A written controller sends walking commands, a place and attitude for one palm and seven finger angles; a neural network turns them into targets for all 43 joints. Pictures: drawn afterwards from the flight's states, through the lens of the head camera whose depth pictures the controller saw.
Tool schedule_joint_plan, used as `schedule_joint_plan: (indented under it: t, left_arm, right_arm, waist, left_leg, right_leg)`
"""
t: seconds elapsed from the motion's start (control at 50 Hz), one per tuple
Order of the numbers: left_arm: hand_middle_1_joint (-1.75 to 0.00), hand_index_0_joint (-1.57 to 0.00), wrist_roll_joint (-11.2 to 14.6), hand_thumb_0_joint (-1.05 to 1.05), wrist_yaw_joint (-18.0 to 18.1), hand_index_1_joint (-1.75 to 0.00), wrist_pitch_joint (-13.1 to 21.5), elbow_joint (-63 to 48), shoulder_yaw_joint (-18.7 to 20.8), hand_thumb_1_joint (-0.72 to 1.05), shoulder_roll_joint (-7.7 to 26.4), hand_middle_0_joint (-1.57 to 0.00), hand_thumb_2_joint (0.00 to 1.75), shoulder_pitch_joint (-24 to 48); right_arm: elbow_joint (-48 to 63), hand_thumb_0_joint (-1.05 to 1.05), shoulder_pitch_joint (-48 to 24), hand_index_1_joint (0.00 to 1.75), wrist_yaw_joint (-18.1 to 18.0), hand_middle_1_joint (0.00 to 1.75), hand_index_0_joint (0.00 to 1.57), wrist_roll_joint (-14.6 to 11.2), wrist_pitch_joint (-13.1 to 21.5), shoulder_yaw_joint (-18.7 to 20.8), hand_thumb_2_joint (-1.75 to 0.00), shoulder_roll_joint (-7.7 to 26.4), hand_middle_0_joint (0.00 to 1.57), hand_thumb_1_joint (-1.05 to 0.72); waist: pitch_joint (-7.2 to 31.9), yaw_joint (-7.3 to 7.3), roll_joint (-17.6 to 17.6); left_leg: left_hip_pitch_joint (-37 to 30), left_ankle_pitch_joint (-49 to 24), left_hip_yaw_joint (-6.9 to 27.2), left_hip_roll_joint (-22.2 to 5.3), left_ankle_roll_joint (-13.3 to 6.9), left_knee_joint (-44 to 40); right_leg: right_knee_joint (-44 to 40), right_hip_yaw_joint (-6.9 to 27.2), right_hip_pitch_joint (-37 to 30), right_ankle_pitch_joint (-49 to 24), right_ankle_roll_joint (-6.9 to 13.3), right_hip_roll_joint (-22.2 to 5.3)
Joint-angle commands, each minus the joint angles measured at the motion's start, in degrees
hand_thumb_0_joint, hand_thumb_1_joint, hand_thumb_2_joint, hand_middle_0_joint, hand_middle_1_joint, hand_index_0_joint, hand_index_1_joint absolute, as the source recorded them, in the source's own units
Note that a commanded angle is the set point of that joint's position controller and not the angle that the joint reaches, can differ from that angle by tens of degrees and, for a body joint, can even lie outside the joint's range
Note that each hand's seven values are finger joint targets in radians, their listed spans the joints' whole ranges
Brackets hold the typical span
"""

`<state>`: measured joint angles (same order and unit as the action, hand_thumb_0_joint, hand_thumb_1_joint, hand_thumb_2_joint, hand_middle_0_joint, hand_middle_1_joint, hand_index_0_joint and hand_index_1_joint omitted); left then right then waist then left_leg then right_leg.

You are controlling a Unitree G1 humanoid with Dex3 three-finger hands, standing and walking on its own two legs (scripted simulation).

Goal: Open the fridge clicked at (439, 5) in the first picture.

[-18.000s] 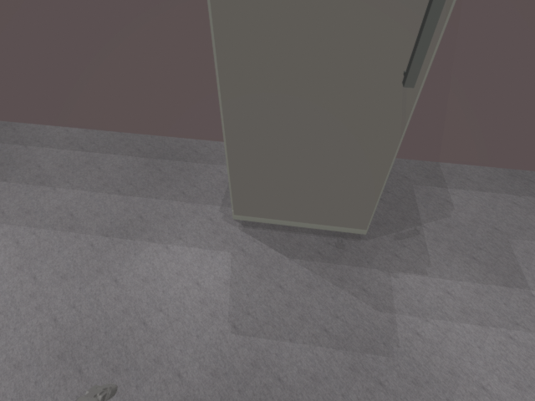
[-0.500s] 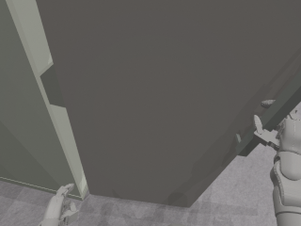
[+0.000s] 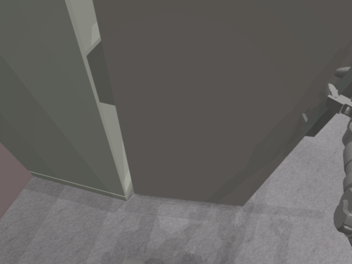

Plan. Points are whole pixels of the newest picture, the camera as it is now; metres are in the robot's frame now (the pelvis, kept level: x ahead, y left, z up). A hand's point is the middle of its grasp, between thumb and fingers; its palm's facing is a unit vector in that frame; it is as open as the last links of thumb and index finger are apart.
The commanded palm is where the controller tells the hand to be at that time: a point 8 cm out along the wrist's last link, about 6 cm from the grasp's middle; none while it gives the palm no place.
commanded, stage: stop walking and hold the door back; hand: right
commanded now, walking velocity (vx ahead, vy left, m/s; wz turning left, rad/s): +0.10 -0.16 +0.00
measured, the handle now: (351, 69) +0.49 -0.32 +0.23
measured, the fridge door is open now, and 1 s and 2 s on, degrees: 82 73 75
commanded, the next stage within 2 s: loosen the grip on the handle in 1.72 s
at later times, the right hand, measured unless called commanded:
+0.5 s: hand (329, 78) +0.51 -0.31 +0.18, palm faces +0.36 +0.93 -0.11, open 6.7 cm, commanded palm +0.46 -0.39 +0.15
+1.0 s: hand (324, 79) +0.53 -0.31 +0.17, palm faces +0.28 +0.93 -0.25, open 7.0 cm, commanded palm +0.45 -0.39 +0.15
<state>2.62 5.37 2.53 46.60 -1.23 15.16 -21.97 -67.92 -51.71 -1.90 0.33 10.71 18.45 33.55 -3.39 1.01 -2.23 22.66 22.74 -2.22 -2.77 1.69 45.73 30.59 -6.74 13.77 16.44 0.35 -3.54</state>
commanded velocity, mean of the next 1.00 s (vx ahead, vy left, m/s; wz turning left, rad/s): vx -0.01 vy -0.04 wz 0.00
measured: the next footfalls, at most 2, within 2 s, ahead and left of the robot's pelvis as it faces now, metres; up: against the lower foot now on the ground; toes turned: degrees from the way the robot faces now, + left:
left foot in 0.04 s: +0.04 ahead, +0.13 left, +0.00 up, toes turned +3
right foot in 0.44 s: +0.12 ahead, -0.16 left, +0.00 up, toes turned +11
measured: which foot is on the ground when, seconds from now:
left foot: up 0.00-0.02, down 0.04-0.96, up 0.98-1.00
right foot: down 0.00-0.04, up 0.06-0.42, down 0.44-1.00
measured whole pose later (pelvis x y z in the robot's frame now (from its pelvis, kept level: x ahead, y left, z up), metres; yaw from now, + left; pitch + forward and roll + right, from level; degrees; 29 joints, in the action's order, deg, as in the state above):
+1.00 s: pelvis +0.06 -0.08 +0.00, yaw +12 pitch +2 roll +2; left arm 1.0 5.0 3.3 37.6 -0.9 16.1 -15.6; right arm -33.5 -24.6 -0.3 -0.7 11.1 30.7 35.5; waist -1.3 7.7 0.9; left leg 14.9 19.5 -2.1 -1.0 0.9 32.6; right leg 31.7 -5.8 17.0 16.9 2.7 -1.4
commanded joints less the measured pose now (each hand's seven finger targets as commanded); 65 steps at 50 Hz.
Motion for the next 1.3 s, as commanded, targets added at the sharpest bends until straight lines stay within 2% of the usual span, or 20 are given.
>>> schedule_joint_plan:
  t: [0.0, 0.02, 0.04, 0.14, 0.34, 0.42, 0.46, 0.48, 0.5, 0.6, 0.66, 0.72, 0.82, 0.86, 0.92, 0.98, 1.1, 1.14, 1.2, 1.28]
  left_arm:
    - [-0.3, -0.2, 0.8, 0.0, 1.0, -0.3, 4.1, -6.5, 3.7, 0.9, 12.4, -0.2, 0.9, 5.1]
    - [-0.3, -0.2, 1.5, 0.0, 0.8, -0.3, 4.4, -8.5, 4.4, 0.9, 11.1, -0.2, 0.9, 6.7]
    - [-0.3, -0.2, 1.1, 0.0, 0.7, -0.3, 5.1, -8.4, 5.1, 0.9, 13.1, -0.2, 0.9, 7.1]
    - [-0.3, -0.2, 0.5, 0.0, -1.1, -0.3, 5.3, -4.6, 3.0, 0.9, 12.8, -0.2, 0.9, 4.3]
    - [-0.3, -0.2, -0.2, 0.0, 0.2, -0.3, 6.4, -7.4, 3.7, 0.9, 14.1, -0.2, 0.9, 4.1]
    - [-0.3, -0.2, -0.6, 0.0, 0.8, -0.3, 5.6, -8.4, 4.7, 0.9, 15.5, -0.2, 0.9, 3.4]
    - [-0.3, -0.2, -0.6, 0.0, 0.2, -0.3, 4.5, -10.7, 5.3, 0.9, 14.6, -0.2, 0.9, 3.6]
    - [-0.3, -0.2, -1.0, 0.0, 0.2, -0.3, 4.3, -11.6, 4.9, 0.9, 13.4, -0.2, 0.9, 4.6]
    - [-0.3, -0.2, -2.0, 0.0, -0.2, -0.3, 4.5, -12.3, 4.2, 0.9, 12.1, -0.2, 0.9, 4.5]
    - [-0.3, -0.2, -1.1, 0.0, 0.3, -0.3, 4.4, -14.9, 4.2, 0.9, 12.2, -0.2, 0.9, 5.2]
    - [-0.3, -0.2, -1.2, 0.0, 0.7, -0.3, 3.6, -15.9, 3.6, 0.9, 11.0, -0.2, 0.9, 5.5]
    - [-0.3, -0.2, -0.2, 0.0, 0.3, -0.3, 4.5, -14.7, 3.1, 0.9, 10.6, -0.2, 0.9, 6.5]
    - [-0.3, -0.2, -1.3, 0.0, 1.3, -0.3, 3.8, -12.9, 2.2, 0.9, 11.0, -0.2, 0.9, 6.0]
    - [-0.3, -0.2, -0.6, 0.0, 1.5, -0.3, 3.2, -14.3, 3.1, 0.9, 11.6, -0.2, 0.9, 6.3]
    - [-0.3, -0.2, -1.3, 0.0, 0.1, -0.3, 2.8, -15.7, 2.9, 0.9, 10.5, -0.2, 0.9, 6.7]
    - [-0.3, -0.2, -2.1, 0.0, -0.9, -0.3, 2.6, -17.0, 3.5, 0.9, 10.2, -0.2, 0.9, 7.6]
    - [-0.3, -0.2, -1.3, 0.0, -0.3, -0.3, 1.8, -18.4, 3.5, 0.9, 10.2, -0.2, 0.9, 8.2]
    - [-0.3, -0.2, -0.7, 0.0, 0.4, -0.3, 1.4, -17.6, 3.9, 0.9, 10.3, -0.2, 0.9, 7.5]
    - [-0.3, -0.2, -0.8, 0.0, 1.0, -0.3, 1.2, -15.3, 2.9, 0.9, 9.7, -0.2, 0.9, 7.7]
    - [-0.3, -0.2, -0.7, 0.0, 1.8, -0.3, 0.6, -11.7, 2.7, 0.9, 11.5, -0.2, 0.9, 9.2]
  right_arm:
    - [6.9, 0.0, -26.1, 1.4, -1.4, 1.4, 0.45, 0.6, 3.9, 3.7, -0.9, 23.0, 0.45, -0.9]
    - [6.7, 0.0, -24.2, 1.4, -1.6, 1.4, 0.45, 0.7, 3.1, 8.2, -0.9, 28.8, 0.45, -0.9]
    - [8.2, 0.0, -22.1, 1.4, -2.2, 1.4, 0.45, 1.0, 1.4, 10.0, -0.9, 30.6, 0.45, -0.9]
    - [0.7, 0.0, -18.5, 1.4, -0.6, 1.4, 0.45, 0.0, 0.3, 11.8, -0.9, 31.4, 0.45, -0.9]
    - [1.5, 0.0, -18.8, 1.4, -0.8, 1.4, 0.45, 1.1, 0.6, 13.0, -0.9, 32.8, 0.45, -0.9]
    - [5.4, 0.0, -17.7, 1.4, -0.5, 1.4, 0.45, 2.0, 2.8, 14.0, -0.9, 31.7, 0.45, -0.9]
    - [7.1, 0.0, -13.4, 1.4, 0.3, 1.4, 0.45, 1.7, 4.0, 14.8, -0.9, 28.6, 0.45, -0.9]
    - [10.2, 0.0, -8.6, 1.4, 0.4, 1.4, 0.45, 1.0, 4.5, 14.4, -0.9, 27.4, 0.45, -0.9]
    - [17.1, 0.0, -9.0, 1.4, 0.5, 1.4, 0.45, 2.2, 5.6, 15.9, -0.9, 29.6, 0.45, -0.9]
    - [26.7, 0.0, 1.1, 1.4, -0.1, 1.4, 0.45, 1.0, 5.5, 20.6, -0.9, 31.3, 0.45, -0.9]
    - [27.3, 0.0, 2.4, 1.4, -0.7, 1.4, 0.45, 1.4, 4.8, 21.6, -0.9, 33.0, 0.45, -0.9]
    - [28.3, 0.0, 3.9, 1.4, -1.1, 1.4, 0.45, -0.1, 2.6, 24.9, -0.9, 34.0, 0.45, -0.9]
    - [29.6, 0.0, 12.8, 1.4, -0.5, 1.4, 0.45, -0.9, 2.5, 22.9, -0.9, 29.8, 0.45, -0.9]
    - [36.7, 0.0, 16.2, 1.4, -0.7, 1.4, 0.45, -1.0, 2.5, 22.5, -0.9, 28.6, 0.45, -0.9]
    - [43.0, 0.0, 22.3, 1.4, -0.7, 1.4, 0.45, -0.6, 2.7, 20.3, -0.9, 24.4, 0.45, -0.9]
    - [49.0, 0.0, 28.2, 1.4, -1.0, 1.4, 0.45, -0.8, 2.9, 21.8, -0.9, 23.4, 0.45, -0.9]
    - [51.4, 0.0, 31.3, 1.4, -2.4, 1.4, 0.45, -1.3, 1.7, 26.1, -0.9, 27.3, 0.45, -0.9]
    - [49.4, 0.0, 30.6, 1.4, -3.0, 1.4, 0.45, -2.3, 1.1, 27.6, -0.9, 28.7, 0.45, -0.9]
    - [43.6, 0.0, 24.3, 1.4, -2.9, 1.4, 0.45, -2.5, 0.4, 24.4, -0.9, 27.4, 0.45, -0.9]
    - [35.6, 0.0, 16.7, 1.4, -2.8, 1.4, 0.45, -2.4, 0.2, 21.9, -0.9, 29.3, 0.45, -0.9]
  waist:
    - [16.1, -0.95, 4.7]
    - [14.9, -1.92, 23.1]
    - [14.1, -1.68, 14.0]
    - [13.5, 0.46, 12.2]
    - [12.5, -0.78, 13.3]
    - [15.2, -0.71, 1.9]
    - [15.9, -1.24, -4.4]
    - [14.6, -0.94, -15.0]
    - [16.2, -0.79, -14.6]
    - [20.5, -1.66, -7.8]
    - [20.0, -0.68, 4.5]
    - [18.5, -2.13, 14.8]
    - [16.8, -1.5, 7.4]
    - [18.1, -1.47, 2.0]
    - [16.2, -0.14, -10.4]
    - [15.9, -0.9, -8.8]
    - [20.9, -0.22, -6.8]
    - [22.6, -0.82, 1.7]
    - [17.3, -0.7, 4.3]
    - [10.9, -0.52, 4.3]
  left_leg:
    - [-30.2, 0.4, 13.8, -7.8, -4.4, -24.4]
    - [-31.9, -7.8, 38.7, -21.2, -11.1, -30.9]
    - [-29.2, -16.0, 38.2, -24.1, -10.9, -31.0]
    - [-23.7, -30.8, 13.0, -13.5, -6.4, -25.1]
    - [-15.7, -31.2, 7.1, -9.7, -4.9, -23.4]
    - [-10.3, -23.4, 3.5, -3.6, -0.7, -13.8]
    - [-2.1, -2.0, 1.5, 2.2, 0.4, -6.8]
    - [2.4, 3.8, 0.7, 2.5, 0.0, -1.2]
    - [0.2, 7.2, 1.3, 2.1, -0.2, 2.1]
    - [-15.0, -7.7, -0.3, 0.2, -0.9, -17.3]
    - [-24.9, -34.9, 14.0, -13.7, -7.4, -23.1]
    - [-26.8, -45.6, 11.7, -15.0, -9.0, -21.0]
    - [-23.6, -45.3, 2.7, -7.8, -5.0, -16.9]
    - [-19.9, -37.0, -0.1, -3.5, -1.0, -14.1]
    - [-7.6, -9.7, -1.1, 2.6, -0.7, -10.8]
    - [-7.9, -0.7, -1.7, 3.5, -1.8, -14.4]
    - [-23.2, -38.1, 0.9, -2.8, -3.2, -19.6]
    - [-26.2, -47.5, 5.2, -7.7, -5.9, -19.2]
    - [-21.1, -38.3, 7.7, -10.7, -6.6, -22.8]
    - [-9.6, -16.5, 5.8, -7.4, -3.6, -26.3]
  right_leg:
    - [13.9, 2.9, 17.2, 3.8, 2.9, -3.4]
    - [30.4, 4.2, 29.3, 15.5, 0.4, 2.4]
    - [37.3, 11.5, 30.4, 15.0, -0.2, 1.6]
    - [34.0, 8.5, 23.7, 2.7, -1.3, 0.2]
    - [7.6, 1.4, 5.5, -5.9, -1.6, 1.5]
    - [-4.6, 8.0, -6.5, -27.0, 0.5, -4.2]
    - [-5.4, 16.2, -10.8, -40.0, 4.7, -11.0]
    - [-7.8, 18.6, -12.8, -47.6, 7.0, -13.6]
    - [-10.0, 21.0, -10.5, -45.1, 7.2, -13.7]
    - [1.3, 9.0, -1.2, -28.7, 4.0, -8.9]
    - [12.6, 3.8, 13.3, 2.6, -1.3, -0.3]
    - [20.9, 7.8, 18.4, 10.8, -0.9, 0.3]
    - [0.5, 3.9, 4.9, -10.3, -0.7, 1.3]
    - [-3.9, 8.2, -2.4, -36.6, 0.9, -3.9]
    - [-3.1, 19.0, -10.0, -63.1, 3.4, -10.1]
    - [-3.8, 18.3, -9.6, -59.3, 3.1, -10.8]
    - [1.6, 8.3, 1.9, -36.5, -0.8, -4.8]
    - [6.6, 6.1, 7.0, -15.9, -1.5, -1.6]
    - [7.1, 7.6, 10.3, 5.3, -0.8, 0.0]
    - [1.3, 8.2, 3.3, -6.6, 0.4, -0.4]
